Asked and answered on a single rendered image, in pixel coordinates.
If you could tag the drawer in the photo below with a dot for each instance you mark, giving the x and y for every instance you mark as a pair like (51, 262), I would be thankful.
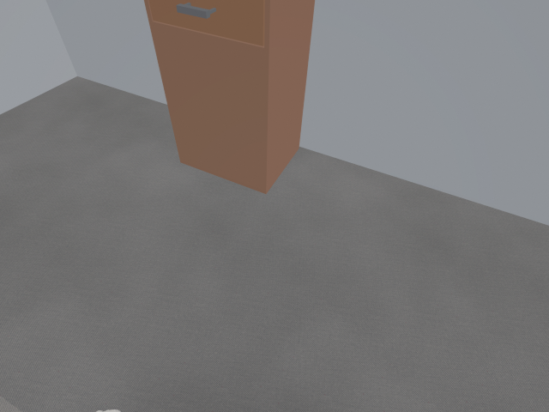
(241, 20)

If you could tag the cabinet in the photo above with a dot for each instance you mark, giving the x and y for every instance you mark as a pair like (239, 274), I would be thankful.
(236, 108)

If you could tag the handle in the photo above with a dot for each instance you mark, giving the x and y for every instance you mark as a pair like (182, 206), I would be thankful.
(195, 11)

